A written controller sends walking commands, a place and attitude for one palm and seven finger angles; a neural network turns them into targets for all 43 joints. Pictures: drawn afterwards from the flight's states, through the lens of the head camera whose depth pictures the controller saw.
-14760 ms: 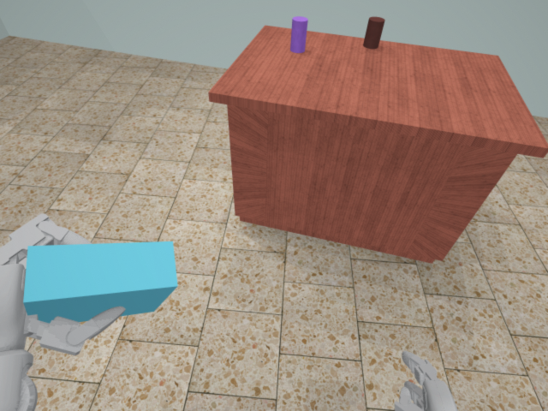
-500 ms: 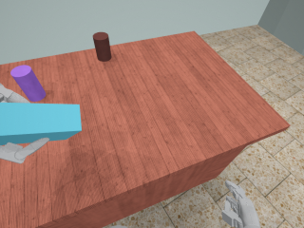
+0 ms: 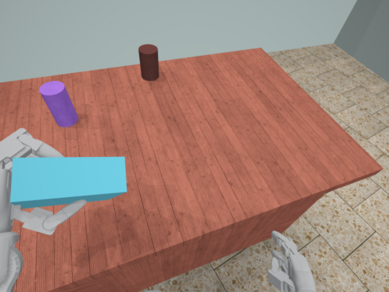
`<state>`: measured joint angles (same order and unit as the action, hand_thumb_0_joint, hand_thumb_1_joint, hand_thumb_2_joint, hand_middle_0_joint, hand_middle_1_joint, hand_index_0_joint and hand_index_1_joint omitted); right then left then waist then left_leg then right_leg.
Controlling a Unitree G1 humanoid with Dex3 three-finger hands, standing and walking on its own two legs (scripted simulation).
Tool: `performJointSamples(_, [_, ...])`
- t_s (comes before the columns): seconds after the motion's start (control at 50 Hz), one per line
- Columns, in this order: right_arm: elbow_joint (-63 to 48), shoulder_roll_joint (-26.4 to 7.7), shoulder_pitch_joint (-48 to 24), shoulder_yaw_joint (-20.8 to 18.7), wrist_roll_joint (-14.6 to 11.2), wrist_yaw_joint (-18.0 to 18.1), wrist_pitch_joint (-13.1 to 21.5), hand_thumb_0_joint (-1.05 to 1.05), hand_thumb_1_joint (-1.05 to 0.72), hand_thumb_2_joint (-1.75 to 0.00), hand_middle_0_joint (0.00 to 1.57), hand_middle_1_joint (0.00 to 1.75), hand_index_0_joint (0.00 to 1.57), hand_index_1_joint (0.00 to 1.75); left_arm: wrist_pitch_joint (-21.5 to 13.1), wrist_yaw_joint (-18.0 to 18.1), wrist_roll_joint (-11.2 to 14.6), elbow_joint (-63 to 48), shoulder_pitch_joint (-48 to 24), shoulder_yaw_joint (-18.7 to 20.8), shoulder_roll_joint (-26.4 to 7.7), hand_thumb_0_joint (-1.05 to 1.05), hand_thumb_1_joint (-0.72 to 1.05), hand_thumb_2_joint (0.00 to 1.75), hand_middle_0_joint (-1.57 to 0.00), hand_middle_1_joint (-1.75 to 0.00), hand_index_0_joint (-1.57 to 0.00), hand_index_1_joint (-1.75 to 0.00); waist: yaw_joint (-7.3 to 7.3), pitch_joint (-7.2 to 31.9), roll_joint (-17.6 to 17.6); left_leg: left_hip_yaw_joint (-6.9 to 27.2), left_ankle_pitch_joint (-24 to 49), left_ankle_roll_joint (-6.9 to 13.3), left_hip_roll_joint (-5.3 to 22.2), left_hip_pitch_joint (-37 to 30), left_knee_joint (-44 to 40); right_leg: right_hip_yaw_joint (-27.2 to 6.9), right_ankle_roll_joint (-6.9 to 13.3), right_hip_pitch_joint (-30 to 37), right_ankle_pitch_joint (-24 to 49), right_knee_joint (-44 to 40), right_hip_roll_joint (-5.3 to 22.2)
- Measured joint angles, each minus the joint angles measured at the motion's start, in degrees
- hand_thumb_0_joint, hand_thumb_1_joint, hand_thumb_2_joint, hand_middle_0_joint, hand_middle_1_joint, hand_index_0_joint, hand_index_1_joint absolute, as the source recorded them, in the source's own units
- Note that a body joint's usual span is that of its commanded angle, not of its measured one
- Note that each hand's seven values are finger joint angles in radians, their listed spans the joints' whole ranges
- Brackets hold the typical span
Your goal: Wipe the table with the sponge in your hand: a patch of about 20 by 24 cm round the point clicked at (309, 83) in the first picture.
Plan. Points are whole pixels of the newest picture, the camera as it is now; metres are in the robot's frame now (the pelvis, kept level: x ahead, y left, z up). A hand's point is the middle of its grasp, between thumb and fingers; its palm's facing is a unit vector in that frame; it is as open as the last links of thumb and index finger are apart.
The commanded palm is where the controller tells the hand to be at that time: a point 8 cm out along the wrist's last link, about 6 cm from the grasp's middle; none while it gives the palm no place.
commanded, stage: come to a stop and stand still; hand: left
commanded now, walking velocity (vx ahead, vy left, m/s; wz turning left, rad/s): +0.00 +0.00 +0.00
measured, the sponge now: (87, 182) +0.24 +0.21 +0.14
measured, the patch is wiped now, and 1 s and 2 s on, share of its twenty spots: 0.00 0.00 0.00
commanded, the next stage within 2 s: look again from close up in 0.08 s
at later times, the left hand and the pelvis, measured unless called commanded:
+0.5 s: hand (72, 182) +0.23 +0.23 +0.15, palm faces +0.34 -0.85 -0.41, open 9.7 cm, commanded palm +0.17 +0.26 +0.18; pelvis +0.01 -0.02 +0.00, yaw +0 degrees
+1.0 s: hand (61, 190) +0.23 +0.25 +0.13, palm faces +0.28 -0.86 -0.43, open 9.7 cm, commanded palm +0.17 +0.28 +0.18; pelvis +0.00 +0.00 +0.00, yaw +0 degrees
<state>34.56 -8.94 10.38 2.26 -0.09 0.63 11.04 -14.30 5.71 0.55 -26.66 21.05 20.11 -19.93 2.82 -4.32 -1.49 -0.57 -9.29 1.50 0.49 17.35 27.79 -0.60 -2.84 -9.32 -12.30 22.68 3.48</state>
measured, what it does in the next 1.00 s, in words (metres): stands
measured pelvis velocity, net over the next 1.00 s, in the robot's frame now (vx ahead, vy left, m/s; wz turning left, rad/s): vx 0.00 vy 0.00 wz -0.01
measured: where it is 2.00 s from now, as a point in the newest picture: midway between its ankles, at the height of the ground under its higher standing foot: outside the picture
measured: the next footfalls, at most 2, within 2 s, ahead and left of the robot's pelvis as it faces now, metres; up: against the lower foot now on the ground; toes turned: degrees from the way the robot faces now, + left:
none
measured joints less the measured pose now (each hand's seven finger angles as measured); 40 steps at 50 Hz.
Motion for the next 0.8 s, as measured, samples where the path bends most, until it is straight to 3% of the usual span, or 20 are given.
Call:
performJointSamples(0.2, [-1.1,-0.4,0.2,-0.1,-0.2,0.6,-1.3,0.01,-0.90,-0.90,0.20,0.30,0.20,0.30,2.3,-1.1,0.0,1.0,1.9,0.2,-1.5,-0.01,-0.46,1.01,-0.78,-1.36,-0.79,-1.35,-1.70,-0.4,0.0,0.4,0.5,-0.7,0.5,-0.7,-1.3,0.4,-0.9,0.7,0.6,-1.2,-0.4])
performJointSamples(0.42, [-0.5,-3.4,1.1,-2.4,-0.6,1.3,-2.9,0.01,-0.90,-0.90,0.20,0.30,0.20,0.30,2.0,-1.0,0.6,0.2,4.3,0.3,-1.2,-0.01,-0.46,1.01,-0.78,-1.36,-0.79,-1.35,-1.86,0.8,1.2,0.7,-0.4,-1.5,1.5,-1.1,-0.9,0.5,-0.5,1.3,0.1,-1.5,-1.5])
performJointSamples(0.6, [-0.9,-3.0,0.4,-2.4,-0.8,1.8,-3.4,0.01,-0.90,-0.90,0.20,0.30,0.20,0.30,3.6,-0.9,0.7,0.2,4.0,-0.6,-0.7,-0.01,-0.46,1.01,-0.78,-1.36,-0.79,-1.35,-2.20,0.0,1.3,0.6,-0.5,-1.8,1.7,-1.3,-1.0,0.4,-0.2,1.1,-0.4,-0.8,-1.6])
performJointSamples(0.64, [-0.5,-2.6,1.2,-2.9,0.4,1.8,-2.1,0.01,-0.91,-0.90,0.20,0.30,0.20,0.30,1.6,-3.4,-1.9,2.0,-2.0,1.3,-5.5,-0.01,-0.46,1.01,-0.78,-1.36,-0.79,-1.35,-0.12,-0.4,1.0,0.9,-0.8,-1.9,2.1,0.0,0.1,0.6,0.0,0.2,-0.4,-0.4,-2.1])
performJointSamples(0.7, [0.3,-1.8,0.1,-2.5,-0.1,0.8,-2.4,0.01,-0.90,-0.90,0.20,0.30,0.20,0.30,0.0,-2.3,-0.3,6.1,-8.3,5.9,-8.8,-0.01,-0.46,1.01,-0.78,-1.36,-0.79,-1.35,0.44,-1.0,-0.3,0.0,-0.6,-2.1,2.1,0.0,0.1,-0.3,0.2,-1.0,-0.8,1.5,-1.9])
performJointSamples(0.76, [-0.6,-2.0,-0.2,-2.6,-0.8,-0.3,-1.8,0.01,-0.90,-0.90,0.20,0.30,0.20,0.30,0.6,-1.1,1.5,5.6,-6.4,7.4,-6.5,-0.01,-0.46,1.01,-0.78,-1.36,-0.79,-1.35,-0.84,-0.7,0.1,-1.2,-1.0,-1.5,1.8,-0.5,0.3,-1.5,-0.5,-1.0,-1.0,1.8,-1.5])
performJointSamples(0.8, [-1.2,-2.3,0.2,-2.7,-1.1,-0.7,-1.4,0.01,-0.90,-0.90,0.20,0.30,0.20,0.30,0.9,-1.1,1.9,3.6,-2.8,5.0,-3.7,-0.01,-0.46,1.01,-0.78,-1.36,-0.79,-1.35,-1.63,-0.2,0.5,-1.7,-1.3,-1.0,1.4,-0.7,0.4,-2.0,-1.0,-0.8,-1.0,1.7,-1.1])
